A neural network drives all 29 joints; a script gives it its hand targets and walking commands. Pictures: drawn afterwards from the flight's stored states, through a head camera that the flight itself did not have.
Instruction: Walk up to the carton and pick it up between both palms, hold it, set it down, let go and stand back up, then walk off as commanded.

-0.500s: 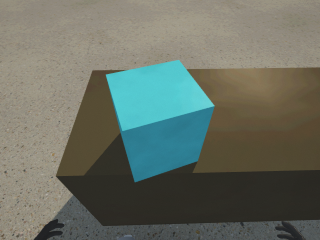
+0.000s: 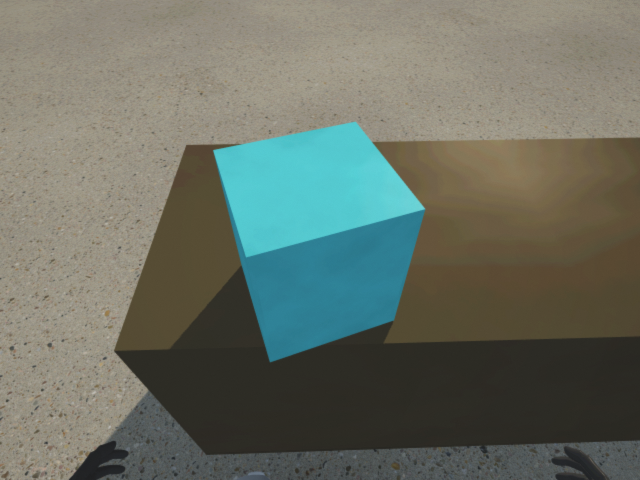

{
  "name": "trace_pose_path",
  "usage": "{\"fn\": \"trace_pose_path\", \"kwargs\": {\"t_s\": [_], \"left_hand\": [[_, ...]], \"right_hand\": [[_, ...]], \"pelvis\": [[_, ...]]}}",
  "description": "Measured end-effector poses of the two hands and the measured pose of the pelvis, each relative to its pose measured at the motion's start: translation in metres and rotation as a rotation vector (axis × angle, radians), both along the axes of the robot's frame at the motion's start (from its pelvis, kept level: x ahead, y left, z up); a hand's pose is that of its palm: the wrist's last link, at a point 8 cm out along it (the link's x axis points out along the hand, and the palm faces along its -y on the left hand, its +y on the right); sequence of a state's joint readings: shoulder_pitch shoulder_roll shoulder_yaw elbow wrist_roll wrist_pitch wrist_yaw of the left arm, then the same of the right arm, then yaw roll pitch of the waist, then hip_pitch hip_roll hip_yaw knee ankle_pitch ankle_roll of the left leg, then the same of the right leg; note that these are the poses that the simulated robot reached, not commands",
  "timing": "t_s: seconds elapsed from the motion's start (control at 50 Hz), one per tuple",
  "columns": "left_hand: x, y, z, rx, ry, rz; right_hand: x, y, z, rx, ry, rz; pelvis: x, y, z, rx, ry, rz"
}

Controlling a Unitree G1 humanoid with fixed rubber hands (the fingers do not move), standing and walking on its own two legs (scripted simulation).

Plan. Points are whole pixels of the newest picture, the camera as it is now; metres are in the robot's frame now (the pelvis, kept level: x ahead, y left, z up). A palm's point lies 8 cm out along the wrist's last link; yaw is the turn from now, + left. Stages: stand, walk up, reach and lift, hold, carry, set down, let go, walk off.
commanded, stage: walk up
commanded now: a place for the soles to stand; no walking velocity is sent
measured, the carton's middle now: (312, 243) +0.45 +0.04 +0.04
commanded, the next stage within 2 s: reach and lift in 0.02 s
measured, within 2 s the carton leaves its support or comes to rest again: neither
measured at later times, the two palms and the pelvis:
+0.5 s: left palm (117, 466) +0.17 +0.26 -0.04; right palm out of the picture +0.13 -0.32 -0.05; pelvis +0.00 -0.02 +0.02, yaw +0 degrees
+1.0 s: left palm (147, 453) +0.18 +0.22 -0.01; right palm (597, 468) +0.17 -0.29 -0.02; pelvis +0.01 -0.03 +0.04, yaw +0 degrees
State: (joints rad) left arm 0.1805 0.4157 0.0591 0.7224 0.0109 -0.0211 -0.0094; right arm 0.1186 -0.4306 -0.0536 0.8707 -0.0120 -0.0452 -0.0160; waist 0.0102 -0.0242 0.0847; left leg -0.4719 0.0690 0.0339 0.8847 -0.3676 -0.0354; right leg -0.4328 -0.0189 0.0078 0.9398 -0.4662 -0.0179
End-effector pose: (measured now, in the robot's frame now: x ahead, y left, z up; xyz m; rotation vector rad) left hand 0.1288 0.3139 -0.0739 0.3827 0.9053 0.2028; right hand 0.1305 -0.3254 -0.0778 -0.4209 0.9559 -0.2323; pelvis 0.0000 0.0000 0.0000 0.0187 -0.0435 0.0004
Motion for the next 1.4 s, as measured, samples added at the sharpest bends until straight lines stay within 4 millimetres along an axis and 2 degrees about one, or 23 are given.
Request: {"fn": "trace_pose_path", "kwargs": {"t_s": [0.04,0.08,0.14,0.26,0.34,0.46,0.58,0.7,0.94,1.18,1.4], "left_hand": [[0.0,0.001,-0.001,0.001,0.009,0.006],[-0.001,0.004,-0.006,0.009,0.09,0.059],[0.007,0.001,-0.008,0.006,0.151,0.094],[0.034,-0.02,0.008,-0.016,0.05,0.078],[0.042,-0.033,0.019,-0.027,0.008,0.074],[0.043,-0.048,0.03,-0.026,-0.032,0.075],[0.038,-0.064,0.035,-0.039,-0.063,0.074],[0.035,-0.078,0.04,-0.051,-0.106,0.072],[0.049,-0.094,0.06,-0.079,-0.251,0.069],[0.052,-0.107,0.071,-0.118,-0.365,0.105],[0.063,-0.123,0.09,-0.148,-0.488,0.141]], "right_hand": [[-0.001,0.001,0.0,-0.001,-0.005,0.007],[-0.001,0.002,-0.002,0.007,-0.034,0.036],[0.0,0.007,-0.002,0.03,-0.069,0.066],[-0.002,0.012,0.001,0.084,-0.11,0.06],[-0.003,0.01,0.008,0.107,-0.139,0.055],[0.0,0.002,0.024,0.127,-0.196,0.063],[0.006,0.002,0.035,0.154,-0.232,0.097],[0.014,0.013,0.044,0.194,-0.271,0.142],[0.033,0.033,0.057,0.277,-0.342,0.162],[0.055,0.045,0.074,0.356,-0.442,0.181],[0.068,0.05,0.085,0.416,-0.525,0.179]], "pelvis": [[-0.001,0.001,0.0,0.0,-0.001,-0.001],[-0.002,0.001,0.0,-0.002,-0.004,0.0],[-0.004,0.001,-0.001,-0.005,-0.01,0.004],[-0.004,0.0,0.002,-0.003,-0.017,0.004],[-0.003,-0.004,0.008,0.003,-0.018,0.003],[-0.004,-0.014,0.016,0.017,-0.009,0.003],[-0.005,-0.023,0.022,0.029,0.001,0.003],[-0.004,-0.029,0.027,0.037,0.014,0.003],[0.004,-0.032,0.036,0.041,0.016,0.002],[0.017,-0.03,0.041,0.037,0.017,0.004],[0.019,-0.029,0.042,0.036,0.02,0.004]]}}
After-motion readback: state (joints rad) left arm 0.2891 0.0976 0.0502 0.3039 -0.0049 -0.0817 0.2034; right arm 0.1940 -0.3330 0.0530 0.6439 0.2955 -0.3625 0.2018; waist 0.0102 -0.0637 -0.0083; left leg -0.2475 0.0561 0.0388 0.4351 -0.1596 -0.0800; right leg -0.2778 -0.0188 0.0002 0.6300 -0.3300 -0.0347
